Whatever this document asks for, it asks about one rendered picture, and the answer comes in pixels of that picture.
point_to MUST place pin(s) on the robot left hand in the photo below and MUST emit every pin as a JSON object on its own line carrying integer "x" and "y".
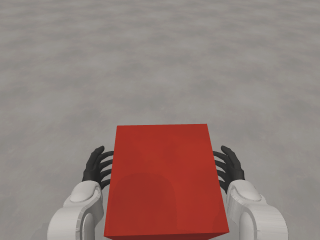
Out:
{"x": 94, "y": 167}

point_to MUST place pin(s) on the robot left forearm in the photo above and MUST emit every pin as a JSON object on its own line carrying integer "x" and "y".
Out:
{"x": 80, "y": 214}

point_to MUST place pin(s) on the robot right hand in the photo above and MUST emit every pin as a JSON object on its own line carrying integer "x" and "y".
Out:
{"x": 232, "y": 167}

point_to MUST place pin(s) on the carton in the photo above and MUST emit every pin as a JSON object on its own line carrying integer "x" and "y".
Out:
{"x": 164, "y": 185}

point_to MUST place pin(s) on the robot right forearm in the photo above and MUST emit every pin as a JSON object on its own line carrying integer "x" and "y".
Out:
{"x": 255, "y": 218}

